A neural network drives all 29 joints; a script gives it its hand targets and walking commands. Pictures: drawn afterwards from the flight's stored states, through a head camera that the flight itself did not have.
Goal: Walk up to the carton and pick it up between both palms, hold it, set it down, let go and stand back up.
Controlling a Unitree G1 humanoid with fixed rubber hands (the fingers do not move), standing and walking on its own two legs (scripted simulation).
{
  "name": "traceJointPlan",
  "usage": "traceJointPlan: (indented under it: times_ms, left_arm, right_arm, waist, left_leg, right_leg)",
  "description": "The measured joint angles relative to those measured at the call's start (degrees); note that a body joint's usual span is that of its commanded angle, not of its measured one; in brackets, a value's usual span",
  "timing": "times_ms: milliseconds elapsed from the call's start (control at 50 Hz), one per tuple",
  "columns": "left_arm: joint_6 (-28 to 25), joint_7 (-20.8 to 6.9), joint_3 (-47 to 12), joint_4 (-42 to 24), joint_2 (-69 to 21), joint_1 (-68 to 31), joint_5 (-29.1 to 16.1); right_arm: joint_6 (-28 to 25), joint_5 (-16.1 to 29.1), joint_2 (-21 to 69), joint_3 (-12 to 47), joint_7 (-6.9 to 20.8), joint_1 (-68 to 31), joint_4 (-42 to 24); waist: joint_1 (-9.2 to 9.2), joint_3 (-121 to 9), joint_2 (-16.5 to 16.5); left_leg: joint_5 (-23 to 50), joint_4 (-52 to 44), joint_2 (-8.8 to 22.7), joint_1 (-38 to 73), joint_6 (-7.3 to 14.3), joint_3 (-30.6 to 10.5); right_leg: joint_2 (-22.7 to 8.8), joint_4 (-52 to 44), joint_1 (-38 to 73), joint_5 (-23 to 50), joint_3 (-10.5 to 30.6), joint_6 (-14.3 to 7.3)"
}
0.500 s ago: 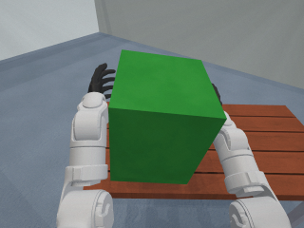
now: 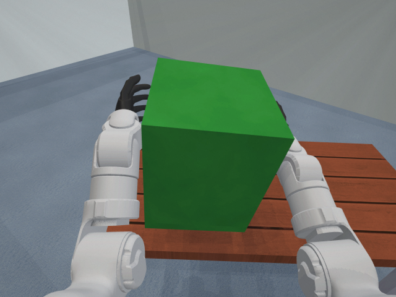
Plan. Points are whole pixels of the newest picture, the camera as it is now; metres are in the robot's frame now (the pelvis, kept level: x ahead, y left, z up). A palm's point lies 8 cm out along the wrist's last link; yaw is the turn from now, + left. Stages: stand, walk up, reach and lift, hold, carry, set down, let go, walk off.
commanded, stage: reach and lift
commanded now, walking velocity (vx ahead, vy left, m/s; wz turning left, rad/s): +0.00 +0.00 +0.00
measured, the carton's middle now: (203, 148) +0.36 +0.00 +0.19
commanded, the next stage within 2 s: hold in 0.40 s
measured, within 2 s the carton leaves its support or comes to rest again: neither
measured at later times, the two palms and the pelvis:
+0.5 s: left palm (123, 114) +0.37 +0.14 +0.26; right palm (279, 132) +0.37 -0.15 +0.22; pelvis +0.00 +0.00 +0.00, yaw -1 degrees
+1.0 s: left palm (121, 109) +0.36 +0.14 +0.27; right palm (282, 128) +0.36 -0.15 +0.23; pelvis -0.01 -0.01 +0.00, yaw -1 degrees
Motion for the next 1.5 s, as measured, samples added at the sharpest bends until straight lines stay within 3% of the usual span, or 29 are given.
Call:
traceJointPlan:
  times_ms: [400, 1080, 1500]
  left_arm:
    - [4.85, -0.33, 1.12, -9.47, -1.52, 3.55, -0.01]
    - [5.21, -0.94, 3.27, -1.54, 0.3, -2.17, 0.24]
    - [6.37, -1.51, 2.67, -7.49, -0.08, 2.24, -1.0]
  right_arm:
    - [4.63, 4.08, -1.51, 3.75, -2.01, 1.71, -6.74]
    - [6.67, 1.79, -1.11, 1.51, -1.3, -3.78, -0.63]
    - [8.57, 4.88, -1.57, 4.08, -3.54, -0.87, -5.82]
  waist:
    - [-0.38, 0.52, 1.12]
    - [0.83, -2.3, 0.8]
    - [0.16, -2.22, 0.97]
  left_leg:
    - [-0.73, 0.07, 0.19, 2.16, 0.04, 0.21]
    - [0.72, 0.0, 0.42, -0.57, -0.79, -0.12]
    - [-0.32, 0.29, 0.48, 0.3, -0.83, -0.71]
  right_leg:
    - [0.35, -0.14, 2.09, -0.45, 0.7, 0.09]
    - [0.76, 1.03, -1.19, 0.31, 0.97, -0.78]
    - [1.02, 1.0, -0.04, -0.7, 0.92, -0.77]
